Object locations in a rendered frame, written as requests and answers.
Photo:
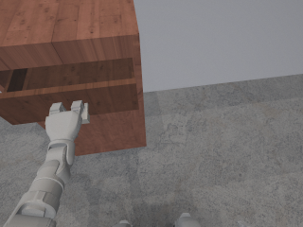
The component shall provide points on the left robot forearm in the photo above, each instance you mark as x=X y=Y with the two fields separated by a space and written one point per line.
x=43 y=197

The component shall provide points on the cabinet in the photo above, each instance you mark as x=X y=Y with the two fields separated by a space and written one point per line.
x=38 y=33

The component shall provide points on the left robot upper arm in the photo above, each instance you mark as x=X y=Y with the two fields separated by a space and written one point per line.
x=20 y=220

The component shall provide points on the handle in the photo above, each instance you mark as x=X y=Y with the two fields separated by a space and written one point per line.
x=85 y=114

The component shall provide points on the robot left shin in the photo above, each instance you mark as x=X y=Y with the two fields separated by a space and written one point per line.
x=124 y=221

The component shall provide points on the drawer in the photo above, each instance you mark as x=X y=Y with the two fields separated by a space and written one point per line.
x=107 y=86

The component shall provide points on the robot right shin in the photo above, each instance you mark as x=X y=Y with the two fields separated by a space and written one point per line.
x=185 y=215

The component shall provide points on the robot left hand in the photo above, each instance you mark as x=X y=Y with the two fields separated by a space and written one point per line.
x=63 y=124

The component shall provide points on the robot shin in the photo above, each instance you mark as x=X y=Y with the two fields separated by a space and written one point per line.
x=185 y=215
x=124 y=221

